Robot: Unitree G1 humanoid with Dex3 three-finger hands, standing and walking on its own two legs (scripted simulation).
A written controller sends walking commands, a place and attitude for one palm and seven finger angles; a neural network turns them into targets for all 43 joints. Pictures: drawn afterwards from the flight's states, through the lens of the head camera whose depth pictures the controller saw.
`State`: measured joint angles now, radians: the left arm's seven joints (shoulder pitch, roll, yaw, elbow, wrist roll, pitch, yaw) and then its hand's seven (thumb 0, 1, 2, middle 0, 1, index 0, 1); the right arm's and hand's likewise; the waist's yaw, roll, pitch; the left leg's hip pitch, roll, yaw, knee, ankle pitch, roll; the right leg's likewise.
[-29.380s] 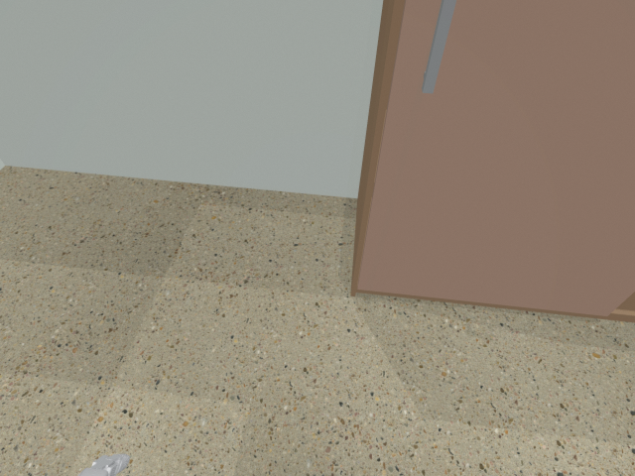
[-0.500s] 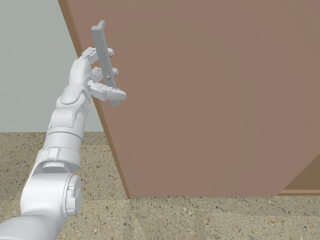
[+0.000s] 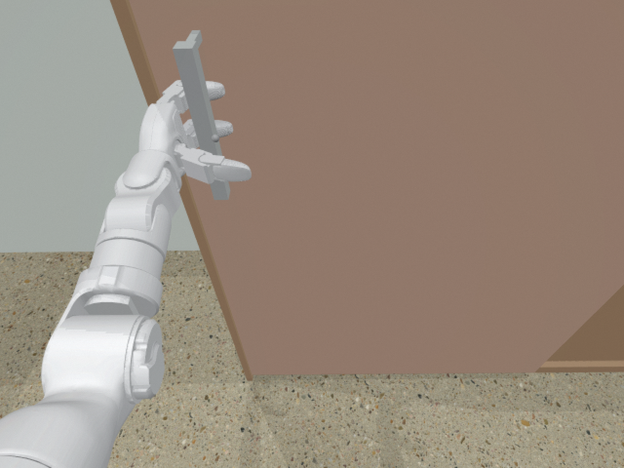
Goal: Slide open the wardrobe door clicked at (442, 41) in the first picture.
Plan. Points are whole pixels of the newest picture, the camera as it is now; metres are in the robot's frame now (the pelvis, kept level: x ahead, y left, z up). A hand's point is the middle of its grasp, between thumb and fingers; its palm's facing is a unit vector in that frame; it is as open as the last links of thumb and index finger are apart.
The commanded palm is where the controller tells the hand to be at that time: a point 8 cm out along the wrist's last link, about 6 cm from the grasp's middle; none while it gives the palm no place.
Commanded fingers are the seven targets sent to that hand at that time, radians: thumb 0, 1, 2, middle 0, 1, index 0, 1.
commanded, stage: slide the fingers in behind the handle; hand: left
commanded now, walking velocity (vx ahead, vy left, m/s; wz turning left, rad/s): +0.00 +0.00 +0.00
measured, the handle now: (209, 123) +0.51 +0.15 +0.21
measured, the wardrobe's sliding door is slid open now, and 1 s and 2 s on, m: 0.00 0.00 0.00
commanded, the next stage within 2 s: grip the handle and tug to test in 0.06 s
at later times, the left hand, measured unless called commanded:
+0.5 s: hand (201, 146) +0.45 +0.15 +0.21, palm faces +0.04 -1.00 +0.02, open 11.2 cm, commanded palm +0.43 +0.20 +0.21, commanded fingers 0.00 0.34 0.66 -0.39 -1.32 -0.39 -1.32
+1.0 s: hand (220, 142) +0.46 +0.13 +0.21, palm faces +0.01 -1.00 +0.02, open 5.3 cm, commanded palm +0.43 +0.19 +0.21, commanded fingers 0.00 0.90 0.90 -0.45 -1.40 -0.45 -1.40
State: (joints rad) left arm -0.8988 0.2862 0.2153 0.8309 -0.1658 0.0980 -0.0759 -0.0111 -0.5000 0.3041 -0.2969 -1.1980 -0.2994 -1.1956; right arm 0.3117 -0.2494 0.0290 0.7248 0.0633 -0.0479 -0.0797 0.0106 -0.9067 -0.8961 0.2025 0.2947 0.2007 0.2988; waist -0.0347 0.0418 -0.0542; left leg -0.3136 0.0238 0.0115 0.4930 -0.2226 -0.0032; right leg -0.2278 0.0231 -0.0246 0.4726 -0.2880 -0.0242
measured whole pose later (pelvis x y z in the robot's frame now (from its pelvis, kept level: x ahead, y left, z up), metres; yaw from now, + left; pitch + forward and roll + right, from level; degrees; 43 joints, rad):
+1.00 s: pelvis +0.00 +0.01 +0.00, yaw -1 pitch +2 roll +0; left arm -0.85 0.26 0.23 0.78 -0.14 0.11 -0.05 0.01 0.72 0.85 -0.41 -1.39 -0.45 -1.39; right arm 0.31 -0.24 0.03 0.72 0.06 -0.04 -0.07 0.01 -0.91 -0.90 0.20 0.29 0.20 0.30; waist -0.05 0.03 -0.06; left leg -0.30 0.03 0.03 0.49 -0.23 0.00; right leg -0.22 0.02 0.00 0.47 -0.29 -0.02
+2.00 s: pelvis +0.05 +0.00 +0.00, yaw +2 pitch +2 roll +0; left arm -0.68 0.16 0.13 0.35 -0.16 0.38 0.03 0.02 0.73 0.83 -0.37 -1.40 -0.38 -1.40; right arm 0.17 -0.23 0.02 0.67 0.05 0.03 -0.07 0.01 -0.91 -0.90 0.20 0.29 0.20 0.30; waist 0.04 0.05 -0.07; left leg -0.23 0.01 -0.02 0.46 -0.27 -0.01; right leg -0.13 0.01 -0.06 0.45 -0.33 -0.03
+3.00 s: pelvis +0.02 -0.05 -0.01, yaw +3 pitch -1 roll +0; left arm -0.82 0.24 0.09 0.49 -0.12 -0.02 0.14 -0.01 0.76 0.85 -0.45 -1.40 -0.21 -1.40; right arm 0.21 -0.23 0.01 0.76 0.05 -0.04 -0.11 0.01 -0.91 -0.90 0.20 0.29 0.20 0.30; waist 0.04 0.02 0.16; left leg -0.39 0.04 0.03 0.89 -0.49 0.00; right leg -0.26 0.00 -0.12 0.63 -0.35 -0.07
